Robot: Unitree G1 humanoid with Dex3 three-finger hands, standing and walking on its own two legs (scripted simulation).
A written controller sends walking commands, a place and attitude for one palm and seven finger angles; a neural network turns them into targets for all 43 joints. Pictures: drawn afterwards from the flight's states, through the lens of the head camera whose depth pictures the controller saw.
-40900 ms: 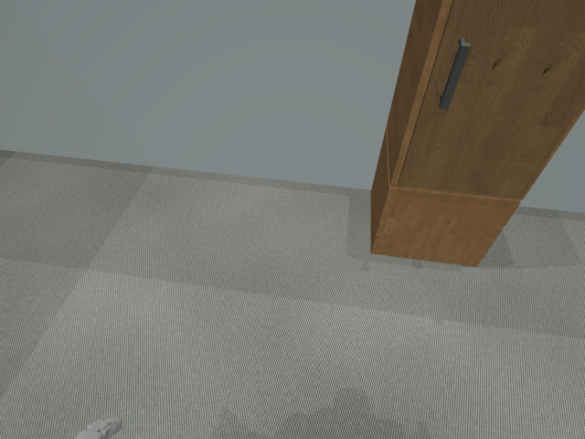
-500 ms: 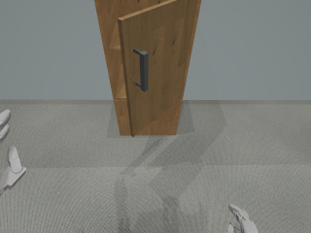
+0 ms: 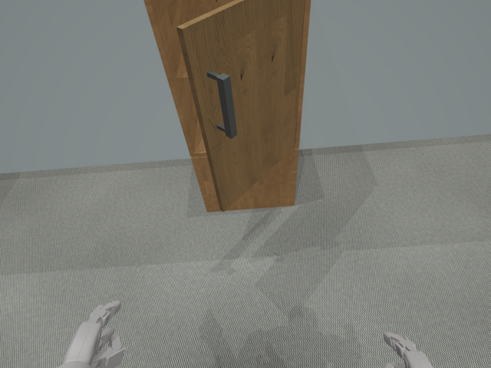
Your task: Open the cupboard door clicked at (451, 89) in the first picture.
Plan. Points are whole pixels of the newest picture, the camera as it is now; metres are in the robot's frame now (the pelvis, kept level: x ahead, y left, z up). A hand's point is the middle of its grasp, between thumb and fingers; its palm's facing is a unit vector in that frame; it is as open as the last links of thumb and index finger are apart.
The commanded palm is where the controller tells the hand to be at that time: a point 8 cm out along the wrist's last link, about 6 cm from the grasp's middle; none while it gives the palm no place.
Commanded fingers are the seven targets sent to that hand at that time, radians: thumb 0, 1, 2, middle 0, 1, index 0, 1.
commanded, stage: let the arm hang, fingers relaxed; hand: left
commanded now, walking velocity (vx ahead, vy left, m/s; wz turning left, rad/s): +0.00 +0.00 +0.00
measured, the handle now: (221, 105) +0.66 +0.09 +0.07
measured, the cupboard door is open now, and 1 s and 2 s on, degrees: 46 46 46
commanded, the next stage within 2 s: look to check the result in 0.92 s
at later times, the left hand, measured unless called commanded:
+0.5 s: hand out of the picture +0.01 +0.21 -0.15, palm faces +0.02 -0.95 -0.32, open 7.3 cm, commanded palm none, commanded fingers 0.00 0.90 0.90 -0.20 -0.30 -0.20 -0.30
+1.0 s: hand out of the picture +0.09 +0.20 -0.15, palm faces +0.01 -0.97 -0.26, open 7.3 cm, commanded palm none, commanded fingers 0.00 0.90 0.90 -0.20 -0.30 -0.20 -0.30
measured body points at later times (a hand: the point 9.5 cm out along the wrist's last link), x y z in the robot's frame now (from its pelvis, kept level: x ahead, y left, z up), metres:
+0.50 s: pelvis +0.00 -0.02 +0.01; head +0.01 -0.04 +0.46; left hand +0.01 +0.26 -0.12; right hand -0.01 -0.27 -0.15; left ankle +0.00 +0.09 -0.73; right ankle +0.05 -0.12 -0.73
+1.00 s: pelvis +0.03 -0.01 +0.02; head +0.04 -0.02 +0.47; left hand +0.09 +0.25 -0.13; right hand +0.07 -0.28 -0.13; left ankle +0.00 +0.09 -0.73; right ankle +0.05 -0.12 -0.73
